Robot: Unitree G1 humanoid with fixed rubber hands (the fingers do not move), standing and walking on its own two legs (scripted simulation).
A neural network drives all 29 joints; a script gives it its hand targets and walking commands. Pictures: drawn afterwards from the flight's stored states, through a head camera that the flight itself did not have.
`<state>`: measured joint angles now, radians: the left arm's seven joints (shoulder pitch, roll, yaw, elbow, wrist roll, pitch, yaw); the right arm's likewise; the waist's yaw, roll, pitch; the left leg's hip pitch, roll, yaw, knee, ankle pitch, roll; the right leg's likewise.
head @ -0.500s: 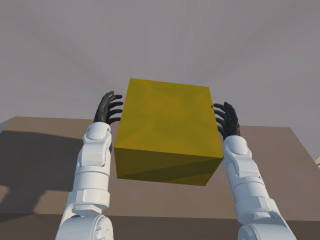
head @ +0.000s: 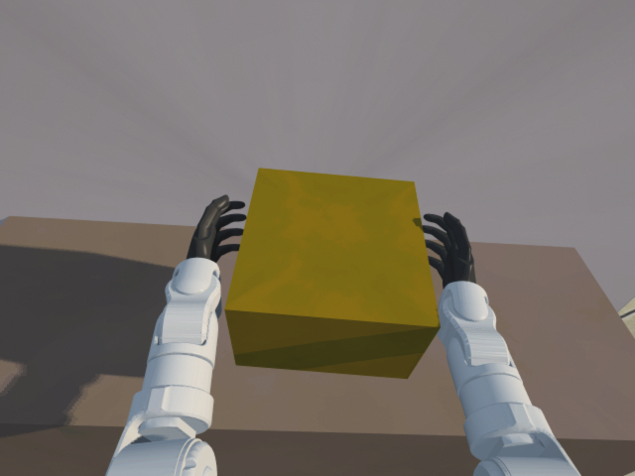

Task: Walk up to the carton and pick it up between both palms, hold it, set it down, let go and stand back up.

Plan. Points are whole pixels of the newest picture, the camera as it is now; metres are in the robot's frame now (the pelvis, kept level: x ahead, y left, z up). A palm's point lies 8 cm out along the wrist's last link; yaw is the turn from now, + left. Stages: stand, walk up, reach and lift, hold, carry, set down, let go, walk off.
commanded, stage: set down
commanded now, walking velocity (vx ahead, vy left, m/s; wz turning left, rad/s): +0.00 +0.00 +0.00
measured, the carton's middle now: (329, 268) +0.39 -0.01 +0.06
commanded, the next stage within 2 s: none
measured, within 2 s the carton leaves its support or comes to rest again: neither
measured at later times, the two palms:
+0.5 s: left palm (217, 267) +0.38 +0.14 +0.07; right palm (454, 300) +0.34 -0.18 +0.06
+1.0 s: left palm (222, 286) +0.40 +0.14 +0.01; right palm (439, 316) +0.35 -0.18 +0.01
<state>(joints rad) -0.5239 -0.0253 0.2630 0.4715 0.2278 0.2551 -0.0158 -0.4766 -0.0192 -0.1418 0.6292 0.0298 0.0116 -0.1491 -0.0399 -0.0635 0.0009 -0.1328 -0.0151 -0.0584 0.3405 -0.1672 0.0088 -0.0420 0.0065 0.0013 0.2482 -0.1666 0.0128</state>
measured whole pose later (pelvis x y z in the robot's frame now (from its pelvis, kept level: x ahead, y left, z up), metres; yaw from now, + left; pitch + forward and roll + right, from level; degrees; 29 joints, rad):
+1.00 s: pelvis +0.01 +0.00 +0.00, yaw -2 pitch +11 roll -1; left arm -0.67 0.07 0.22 1.17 0.11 -0.33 0.02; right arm -0.49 0.05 -0.34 0.95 -0.18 -0.37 -0.16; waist -0.03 -0.02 -0.09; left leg -0.40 0.00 -0.02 0.37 -0.16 0.01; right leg -0.31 0.01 0.01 0.27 -0.15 0.01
